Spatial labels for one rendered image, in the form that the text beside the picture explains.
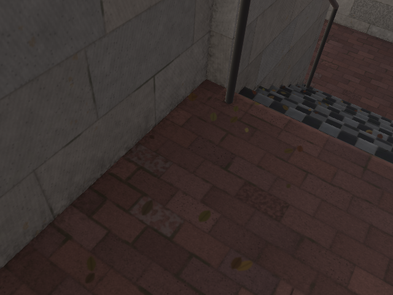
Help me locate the stairs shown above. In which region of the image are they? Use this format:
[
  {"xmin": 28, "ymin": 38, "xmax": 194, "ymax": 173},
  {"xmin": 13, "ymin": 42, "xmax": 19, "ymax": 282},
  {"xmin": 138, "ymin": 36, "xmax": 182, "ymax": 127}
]
[{"xmin": 239, "ymin": 84, "xmax": 393, "ymax": 164}]

